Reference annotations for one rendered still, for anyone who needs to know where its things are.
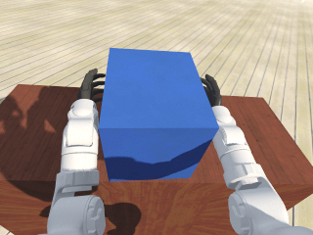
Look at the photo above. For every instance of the left robot upper arm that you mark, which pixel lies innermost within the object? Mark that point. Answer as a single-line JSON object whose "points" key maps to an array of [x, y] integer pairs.
{"points": [[78, 215]]}

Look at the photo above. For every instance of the robot right hand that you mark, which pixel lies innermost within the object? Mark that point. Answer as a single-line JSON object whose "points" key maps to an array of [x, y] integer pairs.
{"points": [[212, 91]]}

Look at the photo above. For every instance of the robot left hand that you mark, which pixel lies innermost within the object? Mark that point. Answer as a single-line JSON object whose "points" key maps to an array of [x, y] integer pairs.
{"points": [[86, 89]]}

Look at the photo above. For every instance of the left robot forearm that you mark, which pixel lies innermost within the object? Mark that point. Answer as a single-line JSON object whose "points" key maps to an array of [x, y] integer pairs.
{"points": [[80, 147]]}

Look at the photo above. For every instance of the right robot upper arm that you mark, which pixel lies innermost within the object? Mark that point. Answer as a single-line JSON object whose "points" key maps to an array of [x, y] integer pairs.
{"points": [[260, 211]]}

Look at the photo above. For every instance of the carton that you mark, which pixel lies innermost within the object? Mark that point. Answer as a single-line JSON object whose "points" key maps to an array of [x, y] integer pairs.
{"points": [[156, 121]]}

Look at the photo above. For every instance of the pedestal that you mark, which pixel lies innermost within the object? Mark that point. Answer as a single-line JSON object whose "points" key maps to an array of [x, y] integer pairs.
{"points": [[32, 123]]}

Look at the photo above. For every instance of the right robot forearm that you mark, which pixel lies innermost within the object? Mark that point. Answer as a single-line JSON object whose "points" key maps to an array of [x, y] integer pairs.
{"points": [[241, 172]]}

